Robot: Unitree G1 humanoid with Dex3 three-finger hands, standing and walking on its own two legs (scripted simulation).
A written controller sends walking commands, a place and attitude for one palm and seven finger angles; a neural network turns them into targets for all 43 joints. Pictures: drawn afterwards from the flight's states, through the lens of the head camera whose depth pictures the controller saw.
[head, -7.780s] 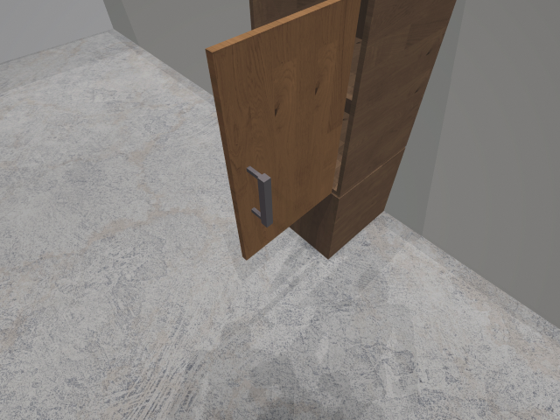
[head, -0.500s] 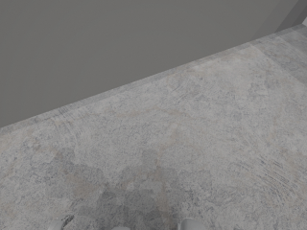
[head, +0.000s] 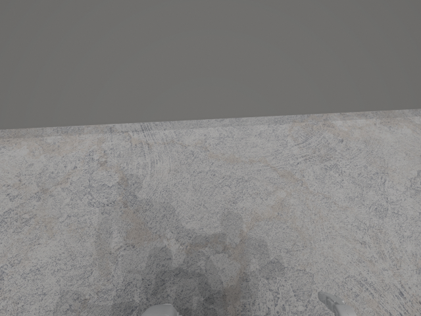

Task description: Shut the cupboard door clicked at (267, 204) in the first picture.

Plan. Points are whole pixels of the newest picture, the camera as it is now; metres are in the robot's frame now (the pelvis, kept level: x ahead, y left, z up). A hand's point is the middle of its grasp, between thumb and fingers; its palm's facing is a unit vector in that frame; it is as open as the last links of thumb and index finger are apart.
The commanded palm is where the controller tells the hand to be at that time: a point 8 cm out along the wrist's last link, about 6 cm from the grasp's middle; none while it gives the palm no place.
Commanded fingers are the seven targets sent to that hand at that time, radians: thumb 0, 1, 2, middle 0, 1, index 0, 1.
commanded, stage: walk to a spot facing it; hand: left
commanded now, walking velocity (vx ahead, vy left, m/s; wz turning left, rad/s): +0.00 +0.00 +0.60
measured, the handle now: out of the picture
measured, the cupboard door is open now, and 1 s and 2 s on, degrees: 91 91 91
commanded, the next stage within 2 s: none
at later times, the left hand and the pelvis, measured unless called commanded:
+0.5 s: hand out of the picture +0.10 +0.17 -0.13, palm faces +0.25 -0.92 -0.29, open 7.4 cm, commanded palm none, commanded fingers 0.00 0.90 0.90 -0.20 -0.30 -0.20 -0.30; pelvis +0.02 -0.05 +0.01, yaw +17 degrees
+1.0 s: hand out of the picture -0.01 +0.21 -0.15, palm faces +0.57 -0.79 -0.23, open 7.4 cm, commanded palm none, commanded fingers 0.00 0.90 0.90 -0.20 -0.30 -0.20 -0.30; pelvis +0.07 +0.00 +0.02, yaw +35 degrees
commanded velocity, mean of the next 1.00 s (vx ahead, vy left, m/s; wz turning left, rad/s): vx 0.12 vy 0.00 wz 0.59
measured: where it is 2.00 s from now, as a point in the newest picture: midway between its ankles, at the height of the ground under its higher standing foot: (150, 249)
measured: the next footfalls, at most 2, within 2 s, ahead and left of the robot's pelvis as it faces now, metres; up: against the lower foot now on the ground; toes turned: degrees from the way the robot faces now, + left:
right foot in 0.42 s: +0.08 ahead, -0.17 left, +0.00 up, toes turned +13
left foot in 0.80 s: +0.03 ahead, +0.08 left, +0.00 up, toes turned +35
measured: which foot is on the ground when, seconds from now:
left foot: down 0.00-0.42, up 0.44-0.78, down 0.80-1.00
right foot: up 0.00-0.40, down 0.42-0.80, up 0.82-1.00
